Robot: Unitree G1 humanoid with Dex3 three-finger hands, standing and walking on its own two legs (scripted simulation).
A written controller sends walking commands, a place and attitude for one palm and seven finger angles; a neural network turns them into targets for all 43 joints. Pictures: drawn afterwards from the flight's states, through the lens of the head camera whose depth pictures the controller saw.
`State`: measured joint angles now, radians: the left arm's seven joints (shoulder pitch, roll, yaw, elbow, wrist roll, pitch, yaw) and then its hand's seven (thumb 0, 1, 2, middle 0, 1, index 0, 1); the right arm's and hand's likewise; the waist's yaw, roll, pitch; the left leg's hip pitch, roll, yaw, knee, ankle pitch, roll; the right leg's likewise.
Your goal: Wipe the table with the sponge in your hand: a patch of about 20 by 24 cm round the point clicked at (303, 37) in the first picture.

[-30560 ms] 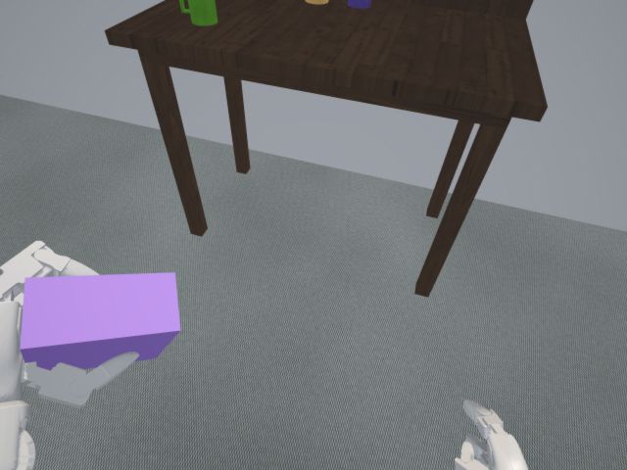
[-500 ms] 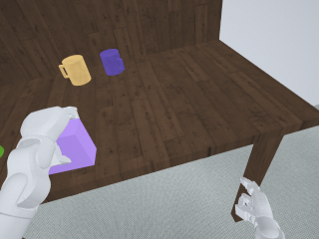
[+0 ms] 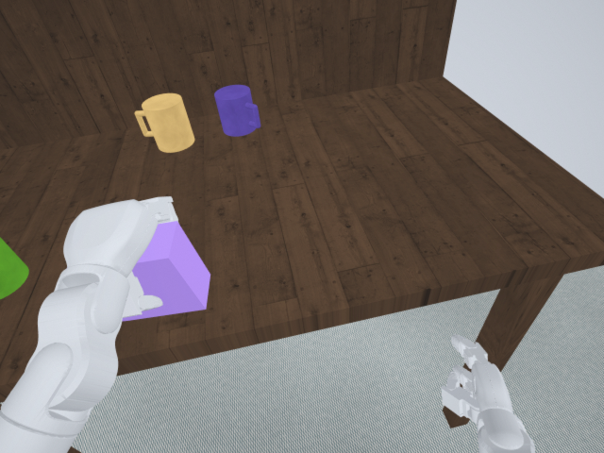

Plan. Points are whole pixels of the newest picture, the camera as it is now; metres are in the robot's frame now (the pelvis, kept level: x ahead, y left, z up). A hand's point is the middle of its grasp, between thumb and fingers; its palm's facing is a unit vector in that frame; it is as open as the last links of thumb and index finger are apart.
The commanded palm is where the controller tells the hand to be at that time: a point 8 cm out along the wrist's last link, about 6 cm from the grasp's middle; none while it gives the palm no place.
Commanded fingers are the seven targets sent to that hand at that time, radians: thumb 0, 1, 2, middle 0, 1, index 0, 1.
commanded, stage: move the sponge above the wiping area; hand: left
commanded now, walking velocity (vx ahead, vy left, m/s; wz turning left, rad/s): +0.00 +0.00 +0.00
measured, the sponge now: (152, 282) +0.26 +0.26 +0.12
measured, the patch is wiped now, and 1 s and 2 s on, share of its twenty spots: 0.10 0.10 0.10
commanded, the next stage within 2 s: lower the sponge onto the table in 0.96 s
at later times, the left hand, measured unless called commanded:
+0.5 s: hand (124, 257) +0.24 +0.26 +0.19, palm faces +0.18 -0.02 -0.98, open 9.9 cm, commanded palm +0.20 +0.27 +0.28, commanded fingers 0.00 0.10 1.30 -1.20 -1.60 -1.20 -1.60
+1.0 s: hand (129, 233) +0.26 +0.25 +0.21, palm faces +0.22 +0.01 -0.98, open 9.9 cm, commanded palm +0.21 +0.27 +0.28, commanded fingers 0.00 0.10 1.30 -1.20 -1.60 -1.20 -1.60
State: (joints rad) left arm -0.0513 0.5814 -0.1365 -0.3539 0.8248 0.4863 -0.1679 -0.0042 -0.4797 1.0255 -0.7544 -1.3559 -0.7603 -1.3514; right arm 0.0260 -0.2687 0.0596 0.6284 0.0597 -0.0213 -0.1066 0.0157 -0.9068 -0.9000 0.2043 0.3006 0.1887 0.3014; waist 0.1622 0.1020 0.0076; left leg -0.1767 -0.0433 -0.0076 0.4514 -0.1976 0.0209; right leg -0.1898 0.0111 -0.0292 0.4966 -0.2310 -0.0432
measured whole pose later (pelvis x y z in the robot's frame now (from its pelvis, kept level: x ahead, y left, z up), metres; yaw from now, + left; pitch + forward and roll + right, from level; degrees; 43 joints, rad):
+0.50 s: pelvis +0.00 -0.01 +0.00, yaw +0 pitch -6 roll +1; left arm -0.04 0.65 -0.12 -0.37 0.84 0.46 -0.15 0.00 -0.48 1.03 -0.76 -1.35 -0.77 -1.35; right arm 0.03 -0.28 0.06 0.65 0.05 -0.02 -0.11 0.02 -0.91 -0.90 0.20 0.30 0.20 0.30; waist 0.18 0.10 0.00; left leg -0.16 -0.03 -0.01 0.46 -0.20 0.01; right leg -0.17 0.03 -0.03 0.49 -0.23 -0.06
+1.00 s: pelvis +0.00 -0.02 +0.00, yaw -1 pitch -5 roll +1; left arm -0.11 0.68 -0.07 -0.28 0.81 0.39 -0.13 0.00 -0.49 1.03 -0.77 -1.35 -0.77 -1.34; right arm 0.04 -0.27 0.05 0.67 0.05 -0.05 -0.11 0.02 -0.91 -0.90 0.20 0.30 0.20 0.30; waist 0.17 0.11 0.00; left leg -0.16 -0.01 -0.01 0.46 -0.20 -0.01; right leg -0.18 0.04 -0.03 0.50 -0.23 -0.07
